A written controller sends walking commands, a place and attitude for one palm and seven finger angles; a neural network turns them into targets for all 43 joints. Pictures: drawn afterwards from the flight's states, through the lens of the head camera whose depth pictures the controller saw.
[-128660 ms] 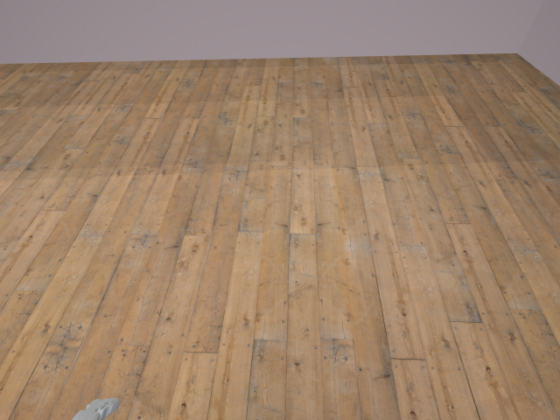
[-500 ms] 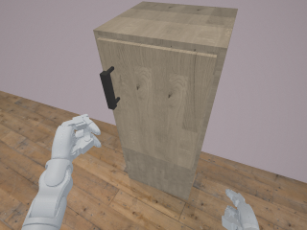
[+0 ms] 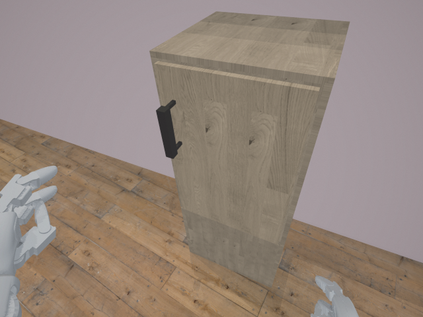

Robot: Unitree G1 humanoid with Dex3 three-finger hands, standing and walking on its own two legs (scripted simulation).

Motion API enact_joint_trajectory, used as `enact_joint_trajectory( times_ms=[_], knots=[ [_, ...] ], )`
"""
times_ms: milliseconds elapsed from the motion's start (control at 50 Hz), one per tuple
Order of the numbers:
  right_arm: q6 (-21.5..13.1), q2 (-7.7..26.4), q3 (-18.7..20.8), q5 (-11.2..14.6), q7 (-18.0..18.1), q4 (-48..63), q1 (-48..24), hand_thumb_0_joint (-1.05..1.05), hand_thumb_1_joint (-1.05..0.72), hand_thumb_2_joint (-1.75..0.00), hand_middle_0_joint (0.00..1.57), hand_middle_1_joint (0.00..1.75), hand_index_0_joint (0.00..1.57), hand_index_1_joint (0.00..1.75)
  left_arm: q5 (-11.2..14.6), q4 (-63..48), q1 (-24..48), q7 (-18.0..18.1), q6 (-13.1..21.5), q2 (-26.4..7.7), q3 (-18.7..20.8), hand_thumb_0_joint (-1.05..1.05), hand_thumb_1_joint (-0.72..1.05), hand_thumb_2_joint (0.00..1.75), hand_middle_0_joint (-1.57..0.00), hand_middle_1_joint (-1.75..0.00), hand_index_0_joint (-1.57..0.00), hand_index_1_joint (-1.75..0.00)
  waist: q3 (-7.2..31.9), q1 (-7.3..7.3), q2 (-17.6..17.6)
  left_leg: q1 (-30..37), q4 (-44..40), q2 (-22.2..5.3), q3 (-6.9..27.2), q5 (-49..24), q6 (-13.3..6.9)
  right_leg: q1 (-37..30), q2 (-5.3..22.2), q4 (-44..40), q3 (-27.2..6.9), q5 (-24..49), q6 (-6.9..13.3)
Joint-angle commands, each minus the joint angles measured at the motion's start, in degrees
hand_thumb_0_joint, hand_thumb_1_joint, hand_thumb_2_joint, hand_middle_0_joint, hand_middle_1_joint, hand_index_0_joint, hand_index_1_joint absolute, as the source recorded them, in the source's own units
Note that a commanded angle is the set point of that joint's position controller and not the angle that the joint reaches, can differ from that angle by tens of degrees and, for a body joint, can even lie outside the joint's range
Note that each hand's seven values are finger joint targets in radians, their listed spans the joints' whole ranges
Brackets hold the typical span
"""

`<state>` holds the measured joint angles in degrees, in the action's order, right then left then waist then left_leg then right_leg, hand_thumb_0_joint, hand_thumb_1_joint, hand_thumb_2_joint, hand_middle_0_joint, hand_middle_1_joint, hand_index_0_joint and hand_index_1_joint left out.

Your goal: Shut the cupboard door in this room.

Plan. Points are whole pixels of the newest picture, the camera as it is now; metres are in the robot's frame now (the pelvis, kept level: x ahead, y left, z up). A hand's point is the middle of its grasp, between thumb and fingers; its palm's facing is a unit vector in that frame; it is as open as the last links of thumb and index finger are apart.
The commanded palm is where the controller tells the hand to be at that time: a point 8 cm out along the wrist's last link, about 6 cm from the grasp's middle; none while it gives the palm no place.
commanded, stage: draw the hand back to the body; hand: left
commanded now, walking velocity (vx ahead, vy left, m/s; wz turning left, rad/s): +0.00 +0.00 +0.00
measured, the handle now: (171, 129) +0.57 +0.18 +0.06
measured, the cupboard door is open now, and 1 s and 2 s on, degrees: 0 0 0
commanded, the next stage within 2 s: step back with the hand held close in 0.36 s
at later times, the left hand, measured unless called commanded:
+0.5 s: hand (63, 228) +0.19 +0.24 +0.16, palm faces +0.43 -0.81 -0.39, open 7.4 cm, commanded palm +0.14 +0.28 +0.17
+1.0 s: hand (36, 250) +0.16 +0.26 +0.15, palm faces +0.38 -0.80 -0.46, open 7.4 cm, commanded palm +0.10 +0.30 +0.17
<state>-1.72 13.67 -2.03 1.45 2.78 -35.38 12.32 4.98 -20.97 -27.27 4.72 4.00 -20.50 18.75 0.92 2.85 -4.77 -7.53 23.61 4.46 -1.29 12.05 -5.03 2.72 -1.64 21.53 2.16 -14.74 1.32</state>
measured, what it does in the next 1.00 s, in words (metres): stands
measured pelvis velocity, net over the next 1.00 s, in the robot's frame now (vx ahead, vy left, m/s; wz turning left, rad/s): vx -0.04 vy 0.00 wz -0.02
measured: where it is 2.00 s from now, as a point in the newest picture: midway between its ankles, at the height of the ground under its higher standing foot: outside the picture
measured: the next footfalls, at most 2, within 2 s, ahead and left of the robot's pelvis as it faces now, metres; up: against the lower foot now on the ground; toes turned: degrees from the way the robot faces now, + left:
right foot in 1.62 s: -0.16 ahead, -0.11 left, +0.00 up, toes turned +11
right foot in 1.96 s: -0.21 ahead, -0.06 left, +0.00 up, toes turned +5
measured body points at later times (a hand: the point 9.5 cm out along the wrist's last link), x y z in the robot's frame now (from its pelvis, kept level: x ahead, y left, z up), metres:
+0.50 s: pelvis +0.00 -0.02 +0.00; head -0.03 -0.05 +0.45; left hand +0.16 +0.28 +0.18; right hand +0.19 -0.24 -0.09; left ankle +0.01 +0.06 -0.74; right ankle -0.03 -0.11 -0.74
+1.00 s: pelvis -0.04 +0.00 -0.01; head -0.06 +0.00 +0.44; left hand +0.13 +0.30 +0.18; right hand +0.12 -0.25 -0.09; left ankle +0.01 +0.06 -0.74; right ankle -0.03 -0.11 -0.74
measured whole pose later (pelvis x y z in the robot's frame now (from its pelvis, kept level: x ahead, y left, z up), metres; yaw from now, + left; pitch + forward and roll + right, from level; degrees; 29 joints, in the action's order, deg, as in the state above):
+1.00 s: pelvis -0.04 +0.00 -0.01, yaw -1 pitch +0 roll -2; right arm 4.1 14.2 0.1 1.8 5.2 -31.5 11.1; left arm 4.7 -25.6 -31.9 7.8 7.3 -24.8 22.4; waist 2.6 -0.3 -2.7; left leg -19.5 30.0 3.4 -2.6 10.8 -5.6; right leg 15.5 -2.2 29.0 1.7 -13.7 0.9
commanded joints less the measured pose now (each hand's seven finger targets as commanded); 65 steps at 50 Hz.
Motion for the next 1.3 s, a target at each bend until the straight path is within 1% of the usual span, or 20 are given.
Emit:
enact_joint_trajectory(
  times_ms=[0, 60, 120, 220, 260, 380, 440, 460, 480, 500, 560, 600, 720, 800, 920, 1000, 1060, 1120, 1200, 1280],
  knots=[
    [-3.8, 5.9, 2.6, 0.1, 0.3, 9.6, -8.6, 0.0, -0.9, -0.9, 0.2, 0.3, 0.2, 0.3, 0.0, -12.5, 5.6, 1.6, 3.6, -9.4, 6.1, 0.0, 0.9, 0.9, -0.2, -0.3, -0.2, -0.3, 0.5, -0.32, 1.1, 2.5, -4.8, -6.7, 7.2, -7.9, 5.0, 5.6, 1.1, -2.8, -0.8, 6.6, 0.6],
    [-3.8, 6.4, 2.9, 0.2, 0.7, 9.1, -8.3, 0.0, -0.9, -0.9, 0.2, 0.3, 0.2, 0.3, -0.3, -9.9, 8.5, 1.9, 3.2, -8.2, 4.5, 0.0, 0.9, 0.9, -0.2, -0.3, -0.2, -0.3, -2.1, -0.98, 2.8, 1.8, -5.3, -6.5, 7.3, -3.9, 4.3, 7.5, 1.3, -3.3, -1.1, 4.2, 0.4],
    [-3.9, 6.6, 3.0, 0.1, 1.2, 8.9, -8.8, 0.0, -0.9, -0.9, 0.2, 0.3, 0.2, 0.3, -0.3, -9.1, 9.6, 2.1, 3.4, -9.6, 5.5, 0.0, 0.9, 0.9, -0.2, -0.3, -0.2, -0.3, -0.4, -0.53, 4.3, 2.5, -4.9, -6.0, 6.7, -3.0, 3.4, 7.0, 1.4, -3.9, -1.5, 3.6, 0.3],
    [-4.6, 6.1, 2.6, -0.2, 1.3, 9.1, -9.1, 0.0, -0.9, -0.9, 0.2, 0.3, 0.2, 0.3, -0.4, -14.6, 8.3, 2.5, 3.8, -12.1, 7.4, 0.0, 0.9, 0.9, -0.2, -0.3, -0.2, -0.3, 5.9, 0.69, -1.3, 3.9, -3.2, -5.4, 5.7, -9.0, 3.6, 2.8, 1.8, -3.0, -2.0, 7.9, 0.7],
    [-4.8, 5.6, 2.3, -0.2, 1.2, 9.3, -9.3, 0.0, -0.9, -0.9, 0.2, 0.3, 0.2, 0.3, -0.3, -15.6, 7.6, 2.7, 3.8, -12.1, 7.6, 0.0, 0.9, 0.9, -0.2, -0.3, -0.2, -0.3, 5.1, 0.75, -2.5, 3.2, -2.9, -5.2, 5.5, -10.4, 3.8, 2.5, 2.0, -2.7, -1.9, 9.3, 0.8],
    [-4.0, 5.1, 2.3, -0.1, 1.2, 9.2, -9.6, 0.0, -0.9, -0.9, 0.2, 0.3, 0.2, 0.3, 0.4, -10.8, 5.4, 2.1, 2.9, -10.5, 7.6, 0.0, 0.9, 0.9, -0.2, -0.3, -0.2, -0.3, -0.5, 0.51, 1.6, 1.3, -2.9, -5.3, 4.5, -9.2, 3.4, 4.7, 2.0, -3.8, -2.0, 8.7, 0.5],
    [-3.4, 5.1, 2.6, 0.2, 1.2, 9.3, -9.4, 0.0, -0.9, -0.9, 0.2, 0.3, 0.2, 0.3, 0.7, -9.3, 4.4, 1.7, 2.8, -9.6, 6.9, 0.0, 0.9, 0.9, -0.2, -0.3, -0.2, -0.3, -0.2, 0.39, 1.7, 1.8, -3.0, -5.4, 4.1, -8.5, 3.1, 4.9, 2.3, -4.1, -2.4, 7.8, 0.3],
    [-3.4, 5.3, 2.7, 0.2, 1.2, 9.4, -9.6, 0.0, -0.9, -0.9, 0.2, 0.3, 0.2, 0.3, 0.6, -10.5, 5.2, 1.6, 3.0, -10.1, 7.0, 0.0, 0.9, 0.9, -0.2, -0.3, -0.2, -0.3, 0.7, 0.42, 1.7, 2.2, -2.7, -5.3, 3.9, -8.5, 2.9, 5.0, 2.3, -4.2, -2.5, 8.1, 0.2],
    [-2.3, 7.1, 3.7, 0.4, 1.1, 10.8, -8.2, 0.0, -0.9, -0.9, 0.2, 0.3, 0.2, 0.3, -0.1, -14.2, 10.2, 2.2, 5.2, -16.8, 13.1, 0.0, 0.9, 0.9, -0.2, -0.3, -0.2, -0.3, -0.6, -1.2, 1.2, -1.9, 0.9, -6.8, 6.4, -5.2, 1.1, 8.8, 6.0, -6.0, -7.4, 8.8, -0.7],
    [-1.7, 6.4, 3.6, 0.0, 1.3, 9.6, -8.1, 0.0, -0.9, -0.9, 0.2, 0.3, 0.2, 0.3, 0.0, -9.9, 4.7, 2.1, 5.6, -12.8, 10.1, 0.0, 0.9, 0.9, -0.2, -0.3, -0.2, -0.3, 0.6, -1.54, 3.8, -1.3, 2.9, -6.5, 6.5, -5.6, 1.0, 10.0, 7.9, -6.2, -8.2, 9.6, -0.6],
    [-0.4, 6.5, 3.8, 0.0, 1.2, 10.1, -7.8, 0.0, -0.9, -0.9, 0.2, 0.3, 0.2, 0.3, -0.3, -11.6, 2.1, 2.2, 6.1, -11.4, 8.0, 0.0, 0.9, 0.9, -0.2, -0.3, -0.2, -0.3, 3.6, -1.89, 4.6, -1.5, 4.4, -6.9, 6.1, -9.4, 1.4, 9.7, 9.4, -3.4, -7.3, 14.9, -0.7],
    [0.3, 6.7, 4.2, 0.0, 1.5, 10.5, -7.8, 0.0, -0.9, -0.9, 0.2, 0.3, 0.2, 0.3, -0.3, -12.8, 0.6, 2.7, 6.2, -12.0, 8.6, 0.0, 0.9, 0.9, -0.2, -0.3, -0.2, -0.3, 6.0, -1.98, 2.5, -1.1, 4.4, -7.6, 5.9, -12.9, 1.4, 9.1, 9.2, -1.3, -7.1, 17.7, -1.2],
    [2.6, 7.1, 4.8, 0.3, 2.6, 11.9, -7.7, 0.0, -0.9, -0.9, 0.2, 0.3, 0.2, 0.3, 0.1, -16.2, -1.2, 3.9, 6.2, -16.4, 12.9, 0.0, 0.9, 0.9, -0.2, -0.3, -0.2, -0.3, 10.9, -2.01, 3.3, -2.1, 4.9, -8.9, 6.0, -21.7, 1.6, 6.3, 7.9, 4.0, -6.5, 26.8, -2.1],
    [3.6, 7.1, 5.0, 0.6, 2.8, 12.7, -7.1, 0.0, -0.9, -0.9, 0.2, 0.3, 0.2, 0.3, 0.1, -15.5, -2.7, 4.3, 6.0, -15.2, 12.0, 0.0, 0.9, 0.9, -0.2, -0.3, -0.2, -0.3, 9.7, -2.4, 4.2, -5.3, 4.1, -9.6, 7.1, -20.1, 1.7, 6.6, 7.4, 5.2, -7.0, 23.7, -1.7],
    [3.1, 8.1, 5.1, 0.2, 3.0, 12.9, -7.3, 0.0, -0.9, -0.9, 0.2, 0.3, 0.2, 0.3, -0.1, -15.3, -3.9, 4.7, 6.3, -15.8, 12.8, 0.0, 0.9, 0.9, -0.2, -0.3, -0.2, -0.3, 6.6, -2.24, 1.3, -12.9, -1.2, -11.5, 10.2, -7.0, 0.8, 7.4, 5.1, 4.9, -7.2, 8.6, -1.4],
    [2.1, 8.2, 4.7, 0.0, 3.2, 13.3, -6.9, 0.0, -0.9, -0.9, 0.2, 0.3, 0.2, 0.3, -1.4, -15.6, -1.6, 4.8, 7.5, -14.0, 11.4, 0.0, 0.9, 0.9, -0.2, -0.3, -0.2, -0.3, 2.0, -2.79, -0.5, -26.3, -8.2, -13.5, 14.8, 18.1, -0.8, 3.4, 3.3, 7.3, -7.0, -3.6, -0.9],
    [1.3, 8.5, 5.0, -0.5, 3.4, 13.3, -6.3, 0.0, -0.9, -0.9, 0.2, 0.3, 0.2, 0.3, -2.8, -16.2, 0.7, 4.9, 8.5, -14.0, 12.2, 0.0, 0.9, 0.9, -0.2, -0.3, -0.2, -0.3, 0.7, -2.77, -2.6, -36.3, -12.1, -15.0, 17.5, 28.8, -2.0, -2.9, 1.4, 12.0, -6.2, -4.5, -1.1],
    [0.3, 8.6, 5.5, -0.7, 3.3, 13.3, -5.9, 0.0, -0.9, -0.9, 0.2, 0.3, 0.2, 0.3, -3.1, -18.5, 1.4, 4.9, 9.4, -15.8, 13.8, 0.0, 0.9, 0.9, -0.2, -0.3, -0.2, -0.3, 3.0, -2.57, -2.0, -35.7, -11.1, -14.4, 17.0, 28.6, -1.6, -3.5, 0.8, 12.3, -6.4, -3.9, -0.6],
    [-0.9, 7.7, 5.3, -0.9, 2.7, 12.7, -4.7, 0.0, -0.9, -0.9, 0.2, 0.3, 0.2, 0.3, -3.0, -19.9, -1.1, 5.0, 10.3, -14.6, 13.2, 0.0, 0.9, 0.9, -0.2, -0.3, -0.2, -0.3, 5.1, -2.89, 0.6, -30.8, -6.0, -12.2, 14.5, 25.0, -0.7, 0.9, 3.1, 9.6, -9.2, -4.6, 0.7],
    [-1.3, 8.2, 5.5, -1.3, 2.3, 11.7, -4.2, 0.0, -0.9, -0.9, 0.2, 0.3, 0.2, 0.3, -3.5, -19.7, 0.1, 5.3, 10.8, -13.6, 12.7, 0.0, 0.9, 0.9, -0.2, -0.3, -0.2, -0.3, 2.3, -3.42, 0.4, -30.5, -4.4, -12.5, 14.9, 27.5, -0.1, 7.1, 3.8, 8.5, -11.4, -10.3, 1.7]
  ],
)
